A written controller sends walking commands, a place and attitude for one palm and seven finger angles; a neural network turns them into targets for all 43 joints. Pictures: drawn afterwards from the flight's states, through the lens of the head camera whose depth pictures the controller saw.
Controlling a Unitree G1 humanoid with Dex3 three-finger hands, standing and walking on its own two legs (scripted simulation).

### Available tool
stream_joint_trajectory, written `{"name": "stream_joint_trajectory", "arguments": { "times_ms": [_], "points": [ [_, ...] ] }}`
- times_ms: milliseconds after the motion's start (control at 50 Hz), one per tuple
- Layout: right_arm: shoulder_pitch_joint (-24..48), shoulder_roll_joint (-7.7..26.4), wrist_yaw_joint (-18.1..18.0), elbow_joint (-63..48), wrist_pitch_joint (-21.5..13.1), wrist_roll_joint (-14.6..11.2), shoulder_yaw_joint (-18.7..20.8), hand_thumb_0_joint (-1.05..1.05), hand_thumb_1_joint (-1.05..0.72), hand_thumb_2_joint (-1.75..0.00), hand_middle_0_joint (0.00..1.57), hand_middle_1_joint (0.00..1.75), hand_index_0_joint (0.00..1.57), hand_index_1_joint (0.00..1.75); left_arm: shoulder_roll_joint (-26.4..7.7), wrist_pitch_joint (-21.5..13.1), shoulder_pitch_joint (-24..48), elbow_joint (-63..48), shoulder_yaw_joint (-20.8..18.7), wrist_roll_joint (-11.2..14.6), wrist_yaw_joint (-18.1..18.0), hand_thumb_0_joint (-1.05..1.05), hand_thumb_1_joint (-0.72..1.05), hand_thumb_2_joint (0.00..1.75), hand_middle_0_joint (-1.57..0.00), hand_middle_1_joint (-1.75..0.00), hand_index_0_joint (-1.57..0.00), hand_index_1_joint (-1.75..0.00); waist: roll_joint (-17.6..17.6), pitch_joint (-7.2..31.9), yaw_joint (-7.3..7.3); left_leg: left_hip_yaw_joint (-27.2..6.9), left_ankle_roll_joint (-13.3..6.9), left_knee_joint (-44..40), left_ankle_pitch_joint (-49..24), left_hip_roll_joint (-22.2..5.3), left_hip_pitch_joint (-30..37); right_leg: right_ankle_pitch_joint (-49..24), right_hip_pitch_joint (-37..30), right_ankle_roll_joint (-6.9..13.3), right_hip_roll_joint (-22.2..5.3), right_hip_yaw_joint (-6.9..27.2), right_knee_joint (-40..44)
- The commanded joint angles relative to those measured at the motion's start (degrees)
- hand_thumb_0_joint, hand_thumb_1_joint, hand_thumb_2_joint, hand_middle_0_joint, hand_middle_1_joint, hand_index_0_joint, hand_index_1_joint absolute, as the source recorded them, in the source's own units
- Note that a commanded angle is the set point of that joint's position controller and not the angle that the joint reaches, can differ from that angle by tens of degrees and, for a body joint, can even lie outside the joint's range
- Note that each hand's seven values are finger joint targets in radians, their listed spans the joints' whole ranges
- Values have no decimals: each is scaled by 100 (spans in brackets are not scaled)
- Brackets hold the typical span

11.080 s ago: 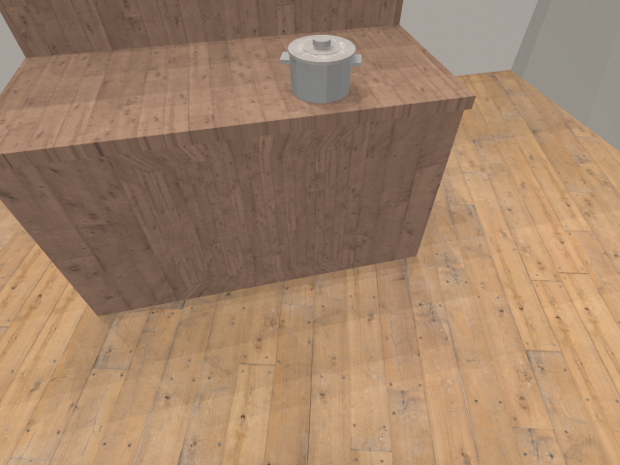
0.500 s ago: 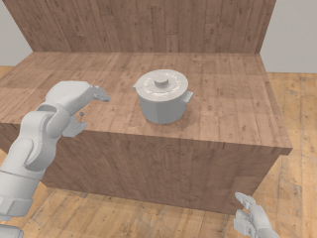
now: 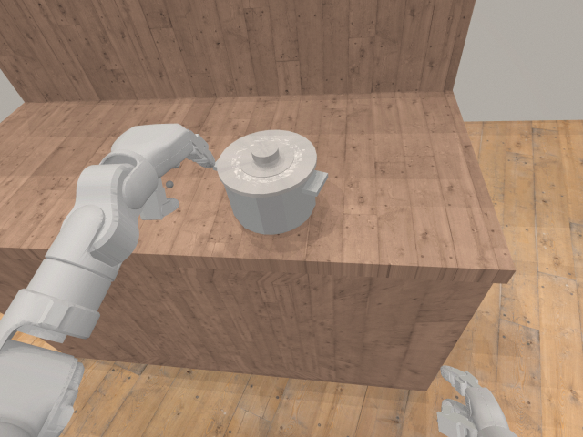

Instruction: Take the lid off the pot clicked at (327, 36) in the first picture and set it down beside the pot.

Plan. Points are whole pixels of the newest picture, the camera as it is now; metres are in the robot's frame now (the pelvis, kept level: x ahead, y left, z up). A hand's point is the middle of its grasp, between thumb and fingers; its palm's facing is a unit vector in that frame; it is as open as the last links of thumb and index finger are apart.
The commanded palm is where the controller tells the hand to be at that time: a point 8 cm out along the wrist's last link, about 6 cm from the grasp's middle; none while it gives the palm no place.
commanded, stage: move the open hand above the knob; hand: left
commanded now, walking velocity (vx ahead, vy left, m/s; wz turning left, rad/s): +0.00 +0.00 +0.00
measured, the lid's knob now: (265, 151) +0.54 +0.08 +0.11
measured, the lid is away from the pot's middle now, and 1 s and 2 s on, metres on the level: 0.00 0.00 0.00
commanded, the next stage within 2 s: lower the open fingers around the knob in 1.74 s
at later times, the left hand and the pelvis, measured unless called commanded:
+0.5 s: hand (216, 150) +0.46 +0.13 +0.18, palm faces -0.21 -0.01 -0.98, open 10.0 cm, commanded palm +0.45 +0.13 +0.24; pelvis +0.02 +0.01 +0.00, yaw +0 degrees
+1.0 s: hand (263, 120) +0.52 +0.07 +0.18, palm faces -0.24 -0.03 -0.97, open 10.0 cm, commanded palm +0.51 +0.08 +0.24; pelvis +0.02 +0.01 +0.00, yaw -2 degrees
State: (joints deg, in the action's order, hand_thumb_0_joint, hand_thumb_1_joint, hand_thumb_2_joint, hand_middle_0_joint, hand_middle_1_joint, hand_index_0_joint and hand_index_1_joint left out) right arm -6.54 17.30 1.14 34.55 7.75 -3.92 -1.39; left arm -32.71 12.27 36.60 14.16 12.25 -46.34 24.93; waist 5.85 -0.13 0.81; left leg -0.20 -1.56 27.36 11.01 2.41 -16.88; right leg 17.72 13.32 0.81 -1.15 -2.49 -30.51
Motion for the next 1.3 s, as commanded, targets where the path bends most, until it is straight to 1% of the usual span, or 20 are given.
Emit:
{"name": "stream_joint_trajectory", "arguments": {
  "times_ms": [0,80,240,360,400,440,460,500,560,640,700,840,880,940,1000,1100,1120,1200,1260,1280],
  "points": [
    [763,514,12,-934,-243,-10,222,0,-90,-90,20,30,20,30,-1310,25,2864,-877,-879,-121,-177,0,-33,152,-85,-8,-85,-8,-634,2054,-74,-41,-231,18,-1215,235,1140,-2034,-220,57,144,144,363],
    [710,504,16,-831,-179,-38,160,0,-90,-90,20,30,20,30,-1176,108,3155,-325,-727,-184,-178,0,-33,152,-85,-8,-85,-8,-739,1868,-81,-29,-209,-39,-1232,223,972,-2099,-140,44,150,108,322],
    [624,453,57,-840,-150,-46,199,0,-90,-90,20,30,20,30,-913,110,3778,-235,-513,-255,-259,0,-33,152,-85,-8,-85,-8,-647,2358,-125,-59,-242,47,-1658,216,1219,-2417,-233,71,157,106,234],
    [436,467,68,-678,-91,-60,196,0,-90,-90,20,30,20,30,-592,256,4157,528,-274,-312,-342,0,-33,152,-85,-8,-85,-8,-811,2183,-219,-65,-234,3,-1597,200,1154,-2324,-31,76,195,29,274],
    [394,495,69,-674,-90,-42,253,0,-90,-90,20,30,20,30,-656,225,4492,361,-329,-313,-377,0,-33,152,-85,-8,-85,-8,-763,2400,-250,-78,-242,17,-1687,170,1313,-2340,-60,93,175,52,294],
    [367,420,86,-647,-110,-43,243,0,-90,-90,20,30,20,30,-292,247,4684,411,-40,-361,-396,0,-33,152,-85,-8,-85,-8,-580,2581,-286,-138,-238,45,-1970,163,1545,-2375,48,105,203,27,240],
    [316,425,94,-594,-94,-43,237,0,-90,-90,20,30,20,30,-208,301,4675,705,1,-348,-410,0,-33,152,-85,-8,-85,-8,-621,2393,-316,-154,-218,22,-1911,153,1473,-2284,153,105,222,-11,271],
    [157,517,71,-514,-85,-22,256,0,-90,-90,20,30,20,30,-557,288,4723,1060,-328,-344,-471,0,-33,152,-85,-8,-85,-8,-848,2403,-302,-120,-227,-20,-1730,149,1299,-2307,-2,106,208,16,321],
    [118,449,51,-448,-81,-37,232,0,-90,-90,20,30,20,30,-83,335,5155,1405,76,-408,-505,0,-33,152,-85,-8,-85,-8,-881,2290,-375,-88,-231,-88,-1595,163,1253,-2248,129,96,217,-15,340],
    [-6,437,35,-431,-140,8,265,0,-90,-90,20,30,20,30,-40,265,5667,1505,89,-445,-558,0,-33,152,-85,-8,-85,-8,-672,2648,-420,-130,-242,-68,-1735,162,1487,-2314,106,117,214,22,337],
    [-230,461,31,-280,-113,13,311,0,-90,-90,20,30,20,30,332,296,5739,2093,296,-406,-600,0,-33,152,-85,-8,-85,-8,-889,2386,-541,-131,-238,-78,-1751,125,1405,-2252,321,117,230,-20,399],
    [-582,517,-84,-40,-235,53,320,0,-90,-90,20,30,20,30,252,333,6556,2947,221,-554,-852,0,-33,152,-85,-8,-85,-8,-935,2540,-689,-98,-253,-155,-1421,104,1333,-2095,429,109,267,33,451],
    [-641,504,-64,-35,-295,75,328,0,-90,-90,20,30,20,30,304,323,6721,2890,232,-582,-914,0,-33,152,-85,-8,-85,-8,-677,2786,-659,-130,-230,-116,-1754,97,1498,-2278,442,125,260,35,376],
    [-744,555,-56,-1,-238,99,322,0,-90,-90,20,30,20,30,119,442,6138,3565,-15,-655,-948,0,-33,152,-85,-8,-85,-8,-1071,2609,-585,-53,-248,-156,-1721,77,1131,-2398,272,103,257,40,405],
    [-675,525,-29,-101,-252,101,363,0,-90,-90,20,30,20,30,334,396,6396,3071,151,-641,-938,0,-33,152,-85,-8,-85,-8,-800,2861,-578,-38,-259,-109,-2046,62,1317,-2610,201,112,217,54,382],
    [-716,531,-49,-144,-284,118,394,0,-90,-90,20,30,20,30,-84,350,6137,3034,-222,-629,-914,0,-33,152,-85,-8,-85,-8,-1139,2998,-496,37,-340,-61,-2179,87,1242,-3034,-172,66,206,129,431],
    [-651,553,-55,-134,-291,113,371,0,-90,-90,20,30,20,30,-369,356,6201,3007,-400,-669,-926,0,-33,152,-85,-8,-85,-8,-1166,2906,-471,94,-347,-81,-2023,99,1114,-3134,-239,49,196,152,427],
    [-556,503,-21,-190,-272,56,383,0,-90,-90,20,30,20,30,217,380,5868,2927,89,-631,-831,0,-33,152,-85,-8,-85,-8,-1123,2729,-513,88,-351,-31,-2268,86,1204,-3163,-76,44,186,116,424],
    [-458,495,-25,-211,-249,38,370,0,-90,-90,20,30,20,30,235,411,5958,2745,126,-566,-763,0,-33,152,-85,-8,-85,-8,-1084,2644,-548,100,-360,-31,-2030,116,1272,-3030,30,31,199,111,438],
    [-449,510,-37,-193,-237,32,364,0,-90,-90,20,30,20,30,34,403,6030,2695,-12,-580,-757,0,-33,152,-85,-8,-85,-8,-1084,2627,-541,103,-353,-41,-1935,106,1260,-2971,17,34,194,110,443]
  ]
}}
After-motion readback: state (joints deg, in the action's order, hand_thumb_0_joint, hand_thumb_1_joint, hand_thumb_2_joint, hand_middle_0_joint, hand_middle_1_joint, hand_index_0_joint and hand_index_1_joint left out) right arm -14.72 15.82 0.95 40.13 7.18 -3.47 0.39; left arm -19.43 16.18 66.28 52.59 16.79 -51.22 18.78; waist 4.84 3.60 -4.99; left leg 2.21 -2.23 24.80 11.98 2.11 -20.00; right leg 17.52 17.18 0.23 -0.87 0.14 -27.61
